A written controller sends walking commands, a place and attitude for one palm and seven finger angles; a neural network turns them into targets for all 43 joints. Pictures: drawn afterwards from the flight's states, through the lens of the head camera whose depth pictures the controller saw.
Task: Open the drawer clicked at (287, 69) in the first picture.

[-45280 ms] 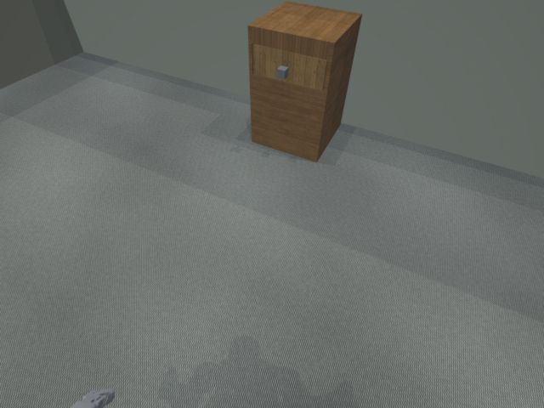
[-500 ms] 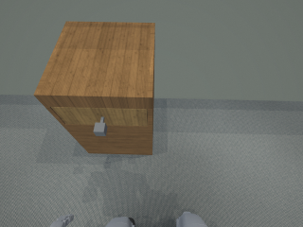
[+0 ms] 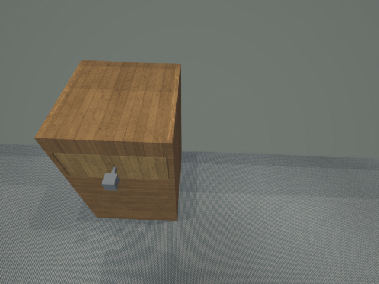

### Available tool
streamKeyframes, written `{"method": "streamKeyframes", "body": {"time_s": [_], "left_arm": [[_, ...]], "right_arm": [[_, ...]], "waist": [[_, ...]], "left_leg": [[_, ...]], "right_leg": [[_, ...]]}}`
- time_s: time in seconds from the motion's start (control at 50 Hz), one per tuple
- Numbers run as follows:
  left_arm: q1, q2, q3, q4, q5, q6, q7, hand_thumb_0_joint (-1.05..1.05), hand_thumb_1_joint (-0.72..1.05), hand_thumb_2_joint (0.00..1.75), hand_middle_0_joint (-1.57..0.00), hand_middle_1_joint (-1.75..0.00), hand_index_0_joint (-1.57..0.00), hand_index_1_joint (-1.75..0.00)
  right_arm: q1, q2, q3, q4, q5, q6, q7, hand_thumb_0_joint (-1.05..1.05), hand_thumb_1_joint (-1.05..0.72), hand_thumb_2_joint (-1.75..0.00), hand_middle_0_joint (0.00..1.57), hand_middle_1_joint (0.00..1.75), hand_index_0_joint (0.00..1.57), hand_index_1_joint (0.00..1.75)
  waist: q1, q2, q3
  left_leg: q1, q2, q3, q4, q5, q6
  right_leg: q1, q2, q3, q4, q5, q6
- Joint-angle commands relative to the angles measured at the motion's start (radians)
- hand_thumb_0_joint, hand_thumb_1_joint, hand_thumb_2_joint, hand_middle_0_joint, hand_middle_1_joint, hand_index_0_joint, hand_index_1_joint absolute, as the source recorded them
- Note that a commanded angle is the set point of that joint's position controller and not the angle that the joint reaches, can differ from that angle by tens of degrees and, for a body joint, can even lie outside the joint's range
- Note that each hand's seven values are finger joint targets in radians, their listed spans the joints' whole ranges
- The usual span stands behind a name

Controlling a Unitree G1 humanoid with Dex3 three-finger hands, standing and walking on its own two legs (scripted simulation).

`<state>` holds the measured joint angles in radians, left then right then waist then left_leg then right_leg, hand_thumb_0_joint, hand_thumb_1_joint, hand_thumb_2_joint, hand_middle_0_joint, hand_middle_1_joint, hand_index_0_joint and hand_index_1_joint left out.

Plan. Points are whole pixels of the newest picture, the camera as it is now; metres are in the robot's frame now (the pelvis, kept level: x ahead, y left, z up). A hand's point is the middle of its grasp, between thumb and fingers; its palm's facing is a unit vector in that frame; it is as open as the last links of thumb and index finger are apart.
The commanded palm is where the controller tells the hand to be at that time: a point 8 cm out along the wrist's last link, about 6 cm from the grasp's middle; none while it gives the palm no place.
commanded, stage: come to a stop and stand still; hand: left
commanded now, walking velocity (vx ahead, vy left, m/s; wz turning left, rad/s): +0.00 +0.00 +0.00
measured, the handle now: (112, 176) +0.48 +0.30 -0.25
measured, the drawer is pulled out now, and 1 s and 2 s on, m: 0.00 0.00 0.00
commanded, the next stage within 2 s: look again from close up in 0.20 s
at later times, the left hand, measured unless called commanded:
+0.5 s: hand out of the picture +0.00 +0.17 -0.19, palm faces +0.02 -0.98 -0.18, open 7.4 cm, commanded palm none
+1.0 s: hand out of the picture -0.06 +0.22 -0.18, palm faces +0.02 -0.98 -0.18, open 7.4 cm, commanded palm none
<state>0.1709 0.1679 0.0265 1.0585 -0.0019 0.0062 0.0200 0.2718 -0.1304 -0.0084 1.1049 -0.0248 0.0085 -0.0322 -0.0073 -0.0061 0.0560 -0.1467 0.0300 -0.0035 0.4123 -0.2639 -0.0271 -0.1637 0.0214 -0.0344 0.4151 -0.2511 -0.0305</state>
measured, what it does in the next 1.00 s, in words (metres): shifts its weight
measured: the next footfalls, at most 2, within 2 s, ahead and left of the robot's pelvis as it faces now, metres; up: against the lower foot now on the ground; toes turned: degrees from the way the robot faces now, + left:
none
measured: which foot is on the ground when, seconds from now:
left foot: down 0.00-1.00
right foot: down 0.00-1.00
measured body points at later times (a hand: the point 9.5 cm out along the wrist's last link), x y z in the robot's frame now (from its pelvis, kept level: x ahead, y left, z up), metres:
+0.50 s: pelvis +0.00 +0.01 -0.01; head +0.00 +0.01 +0.44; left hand +0.00 +0.22 -0.17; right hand +0.03 -0.23 -0.16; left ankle -0.02 +0.13 -0.74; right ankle -0.02 -0.10 -0.74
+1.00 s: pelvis -0.04 +0.04 -0.01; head -0.04 +0.05 +0.44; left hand -0.06 +0.27 -0.17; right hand -0.06 -0.18 -0.16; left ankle -0.02 +0.13 -0.74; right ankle -0.02 -0.10 -0.74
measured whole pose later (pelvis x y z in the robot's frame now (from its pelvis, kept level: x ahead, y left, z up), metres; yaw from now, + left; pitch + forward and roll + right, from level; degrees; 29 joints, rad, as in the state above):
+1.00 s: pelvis -0.04 +0.04 -0.01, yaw -1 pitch -1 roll +0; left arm 0.36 0.17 0.00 1.06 0.02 0.01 0.03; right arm 0.35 -0.16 0.01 1.07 -0.02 0.01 -0.01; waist 0.01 -0.01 0.02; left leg -0.24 -0.03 0.04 0.50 -0.24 0.05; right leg -0.24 -0.04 0.00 0.49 -0.23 0.03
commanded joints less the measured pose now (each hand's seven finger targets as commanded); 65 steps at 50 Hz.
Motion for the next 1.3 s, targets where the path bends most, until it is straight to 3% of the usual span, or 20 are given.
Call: {"method": "streamKeyframes", "body": {"time_s": [0.0,0.08,0.26,0.28,0.3,0.32,0.34,0.36,0.42,0.52,0.56,0.64,0.74,0.84,0.92,1.02,1.08,1.14,1.2,1.28], "left_arm": [[0.056,0.099,0.014,-0.005,0.006,-0.024,0.011,0.0,0.9,0.9,-0.2,-0.3,-0.2,-0.3],[0.081,0.095,0.01,0.019,0.005,-0.029,0.015,0.0,0.9,0.9,-0.2,-0.3,-0.2,-0.3],[0.128,0.091,0.008,0.047,0.004,-0.034,0.019,0.0,0.9,0.9,-0.2,-0.3,-0.2,-0.3],[0.26,0.114,0.007,0.074,0.023,-0.068,0.061,0.0,0.9,0.9,-0.2,-0.3,-0.2,-0.3],[0.226,0.171,0.008,0.054,0.015,-0.079,0.055,0.0,0.9,0.9,-0.2,-0.3,-0.2,-0.3],[0.224,0.151,0.012,0.019,0.017,-0.077,0.054,0.0,0.9,0.9,-0.2,-0.3,-0.2,-0.3],[0.201,0.136,0.006,0.007,0.019,-0.071,0.051,0.0,0.9,0.9,-0.2,-0.3,-0.2,-0.3],[0.192,0.122,0.001,0.0,0.016,-0.065,0.047,0.0,0.9,0.9,-0.2,-0.3,-0.2,-0.3],[0.162,0.08,-0.012,-0.019,0.01,-0.045,0.037,0.0,0.9,0.9,-0.2,-0.3,-0.2,-0.3],[0.188,0.087,-0.017,-0.007,0.014,-0.035,0.027,0.0,0.9,0.9,-0.2,-0.3,-0.2,-0.3],[0.186,0.087,-0.019,-0.01,0.014,-0.03,0.025,0.0,0.9,0.9,-0.2,-0.3,-0.2,-0.3],[0.182,0.09,-0.021,-0.026,0.017,-0.02,0.019,0.0,0.9,0.9,-0.2,-0.3,-0.2,-0.3],[0.2,0.087,-0.022,-0.034,0.02,-0.015,0.014,0.0,0.9,0.9,-0.2,-0.3,-0.2,-0.3],[0.219,0.079,-0.022,-0.029,0.021,-0.017,0.011,0.0,0.9,0.9,-0.2,-0.3,-0.2,-0.3],[0.223,0.1,-0.01,-0.036,0.021,-0.013,0.018,0.0,0.9,0.9,-0.2,-0.3,-0.2,-0.3],[0.215,0.14,0.016,-0.058,0.02,-0.008,0.028,0.0,0.9,0.9,-0.2,-0.3,-0.2,-0.3],[0.184,0.096,0.011,-0.064,0.022,-0.002,0.025,0.0,0.9,0.9,-0.2,-0.3,-0.2,-0.3],[0.224,0.034,-0.006,-0.048,0.028,-0.002,0.019,0.0,0.9,0.9,-0.2,-0.3,-0.2,-0.3],[0.257,0.025,-0.015,-0.014,0.029,-0.012,0.015,0.0,0.9,0.9,-0.2,-0.3,-0.2,-0.3],[0.259,0.035,-0.019,0.005,0.023,-0.022,0.017,0.0,0.9,0.9,-0.2,-0.3,-0.2,-0.3]], "right_arm": [[0.066,-0.106,-0.023,-0.025,0.01,-0.021,-0.008,0.0,-0.9,-0.9,0.2,0.3,0.2,0.3],[0.073,-0.106,-0.021,-0.013,0.009,-0.02,-0.009,0.0,-0.9,-0.9,0.2,0.3,0.2,0.3],[0.078,-0.1,-0.013,0.0,0.009,-0.018,-0.012,0.0,-0.9,-0.9,0.2,0.3,0.2,0.3],[-0.058,-0.13,-0.018,-0.065,0.024,-0.038,0.0,0.0,-0.9,-0.9,0.2,0.3,0.2,0.3],[-0.037,-0.123,-0.011,-0.123,0.03,-0.028,0.007,0.0,-0.9,-0.9,0.2,0.3,0.2,0.3],[0.022,-0.076,-0.01,-0.128,0.018,-0.028,0.001,0.0,-0.9,-0.9,0.2,0.3,0.2,0.3],[0.034,-0.079,-0.011,-0.12,0.019,-0.033,0.001,0.0,-0.9,-0.9,0.2,0.3,0.2,0.3],[0.049,-0.074,-0.007,-0.107,0.02,-0.033,-0.001,0.0,-0.9,-0.9,0.2,0.3,0.2,0.3],[0.073,-0.112,-0.01,-0.095,0.011,-0.033,-0.003,0.0,-0.9,-0.9,0.2,0.3,0.2,0.3],[0.056,-0.123,-0.004,-0.092,0.011,-0.034,-0.005,0.0,-0.9,-0.9,0.2,0.3,0.2,0.3],[0.054,-0.132,-0.003,-0.094,0.011,-0.035,-0.004,0.0,-0.9,-0.9,0.2,0.3,0.2,0.3],[0.046,-0.149,-0.003,-0.101,0.008,-0.037,0.0,0.0,-0.9,-0.9,0.2,0.3,0.2,0.3],[0.041,-0.165,-0.006,-0.103,0.007,-0.035,0.006,0.0,-0.9,-0.9,0.2,0.3,0.2,0.3],[0.058,-0.161,-0.007,-0.09,0.008,-0.036,0.007,0.0,-0.9,-0.9,0.2,0.3,0.2,0.3],[0.067,-0.151,-0.008,-0.091,0.011,-0.021,0.011,0.0,-0.9,-0.9,0.2,0.3,0.2,0.3],[0.107,-0.124,-0.015,-0.105,0.007,0.001,0.016,0.0,-0.9,-0.9,0.2,0.3,0.2,0.3],[0.148,-0.111,-0.014,-0.087,0.002,-0.005,0.016,0.0,-0.9,-0.9,0.2,0.3,0.2,0.3],[0.115,-0.152,-0.021,-0.084,0.006,-0.024,0.01,0.0,-0.9,-0.9,0.2,0.3,0.2,0.3],[0.081,-0.137,-0.013,-0.081,0.009,-0.032,0.007,0.0,-0.9,-0.9,0.2,0.3,0.2,0.3],[0.097,-0.122,-0.006,-0.062,0.012,-0.042,0.005,0.0,-0.9,-0.9,0.2,0.3,0.2,0.3]], "waist": [[-0.003,-0.012,-0.039],[-0.006,-0.048,-0.003],[-0.005,-0.006,0.0],[0.068,-0.08,-0.025],[0.007,-0.081,-0.062],[0.005,-0.097,-0.156],[-0.008,-0.083,-0.191],[-0.011,-0.088,-0.209],[-0.015,-0.003,-0.107],[0.001,0.054,0.018],[0.002,0.018,0.027],[0.009,0.051,0.076],[0.018,0.033,0.074],[0.018,0.022,0.036],[0.025,0.02,0.05],[0.006,-0.1,0.016],[-0.016,-0.067,0.024],[0.015,0.102,0.03],[0.039,0.041,0.038],[0.026,0.04,0.018]], "left_leg": [[0.005,0.066,-0.039,-0.072,0.175,0.029],[0.021,0.066,-0.032,-0.076,0.202,0.028],[0.04,0.064,-0.017,-0.077,0.201,0.027],[-0.089,0.058,0.051,0.205,0.116,0.008],[-0.14,0.033,0.025,0.191,-0.04,0.021],[-0.15,0.017,0.009,0.187,-0.088,0.036],[-0.153,0.017,0.018,0.155,-0.075,0.041],[-0.104,0.011,0.025,0.1,-0.016,0.037],[-0.026,0.069,-0.025,0.062,0.238,0.054],[-0.082,0.077,-0.043,0.034,0.252,0.057],[-0.097,0.076,-0.051,0.012,0.185,0.06],[-0.163,0.078,-0.087,-0.068,-0.003,0.067],[-0.211,0.08,-0.116,-0.132,-0.17,0.074],[-0.201,0.079,-0.121,-0.141,-0.186,0.078],[-0.226,0.047,-0.086,-0.078,-0.136,0.071],[-0.199,-0.013,-0.015,0.072,-0.088,0.052],[-0.138,0.023,-0.073,0.002,-0.135,0.066],[-0.219,0.138,-0.235,-0.198,-0.281,0.115],[-0.238,0.11,-0.177,-0.166,-0.182,0.113],[-0.163,0.082,-0.122,-0.127,-0.029,0.092]], "right_leg": [[0.03,-0.111,0.106,-0.092,0.18,-0.011],[0.011,-0.113,0.11,-0.094,0.232,-0.011],[0.016,-0.111,0.114,-0.099,0.257,-0.014],[0.066,-0.207,0.199,-0.052,0.852,0.07],[0.143,-0.257,0.199,-0.005,1.007,0.023],[0.221,-0.27,0.219,0.041,1.054,-0.001],[0.23,-0.256,0.177,0.067,1.005,-0.049],[0.208,-0.23,0.15,0.071,0.909,-0.054],[0.004,-0.129,0.104,0.044,0.381,-0.02],[-0.054,-0.101,0.107,0.017,0.205,-0.015],[-0.058,-0.1,0.107,0.007,0.144,-0.011],[-0.078,-0.088,0.102,-0.005,0.011,-0.004],[-0.059,-0.086,0.088,0.0,-0.017,0.004],[-0.047,-0.089,0.084,0.001,-0.012,0.006],[-0.07,-0.131,0.123,-0.008,-0.056,-0.01],[-0.146,-0.225,0.227,-0.06,-0.171,-0.059],[-0.234,-0.156,0.155,-0.024,-0.257,-0.03],[-0.137,-0.066,0.014,0.131,-0.082,0.012],[-0.07,-0.084,0.044,0.078,-0.001,0.007],[-0.062,-0.106,0.071,0.035,0.07,0.007]]}}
